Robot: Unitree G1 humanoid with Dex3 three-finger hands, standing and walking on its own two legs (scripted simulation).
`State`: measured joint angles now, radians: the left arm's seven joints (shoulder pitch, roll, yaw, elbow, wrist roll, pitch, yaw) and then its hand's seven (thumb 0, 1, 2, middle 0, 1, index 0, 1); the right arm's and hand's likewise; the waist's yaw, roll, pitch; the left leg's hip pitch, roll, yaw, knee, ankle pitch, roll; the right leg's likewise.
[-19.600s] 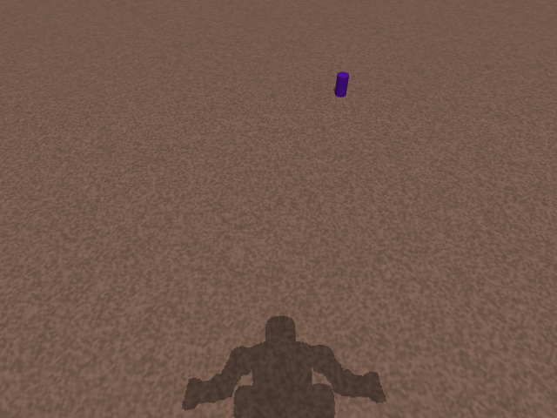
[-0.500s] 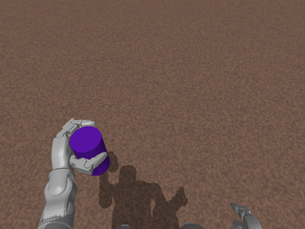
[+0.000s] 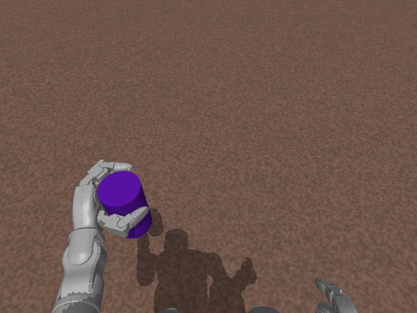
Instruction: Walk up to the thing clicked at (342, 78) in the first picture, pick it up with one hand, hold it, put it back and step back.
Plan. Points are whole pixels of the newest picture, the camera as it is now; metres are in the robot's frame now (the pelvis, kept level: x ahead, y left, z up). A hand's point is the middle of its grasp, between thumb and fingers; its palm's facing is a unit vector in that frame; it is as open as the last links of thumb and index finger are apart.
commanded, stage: hold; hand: left
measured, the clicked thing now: (127, 206) +0.32 +0.17 +0.01
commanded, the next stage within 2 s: crouch in 1.64 s
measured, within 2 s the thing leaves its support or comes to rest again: neither
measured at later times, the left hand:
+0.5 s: hand (121, 199) +0.32 +0.18 +0.04, palm faces +0.12 -0.99 -0.02, open 10.5 cm
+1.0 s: hand (119, 199) +0.32 +0.18 +0.04, palm faces +0.12 -0.99 -0.02, open 10.5 cm
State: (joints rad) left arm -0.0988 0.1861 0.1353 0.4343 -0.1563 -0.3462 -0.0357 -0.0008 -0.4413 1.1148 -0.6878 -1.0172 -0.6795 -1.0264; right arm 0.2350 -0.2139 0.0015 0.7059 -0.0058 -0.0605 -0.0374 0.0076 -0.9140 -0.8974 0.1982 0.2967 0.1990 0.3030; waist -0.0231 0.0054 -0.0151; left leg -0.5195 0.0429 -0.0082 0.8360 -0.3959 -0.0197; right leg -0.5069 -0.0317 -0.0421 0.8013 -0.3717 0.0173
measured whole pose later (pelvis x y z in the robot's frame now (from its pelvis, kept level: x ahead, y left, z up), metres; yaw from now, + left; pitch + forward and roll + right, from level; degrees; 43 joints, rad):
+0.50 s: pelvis +0.00 +0.00 +0.00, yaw +0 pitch +5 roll -1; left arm -0.10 0.19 0.15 0.45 -0.15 -0.36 -0.04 0.00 -0.44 1.11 -0.69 -1.02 -0.68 -1.03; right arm 0.24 -0.22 0.00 0.71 -0.01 -0.07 -0.03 0.01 -0.91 -0.90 0.20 0.30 0.20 0.30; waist -0.02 0.00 -0.02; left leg -0.52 0.04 -0.01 0.83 -0.39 -0.02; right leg -0.51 -0.03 -0.04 0.80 -0.37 0.02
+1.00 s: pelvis +0.00 +0.00 +0.00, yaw +0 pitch +5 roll -1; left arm -0.10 0.19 0.15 0.46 -0.15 -0.36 -0.04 0.00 -0.44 1.11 -0.69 -1.02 -0.68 -1.03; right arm 0.24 -0.21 -0.01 0.71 -0.01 -0.07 -0.03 0.01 -0.92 -0.90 0.20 0.30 0.20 0.30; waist -0.02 0.00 -0.02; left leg -0.52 0.04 -0.01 0.83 -0.39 -0.02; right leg -0.50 -0.03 -0.04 0.79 -0.37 0.02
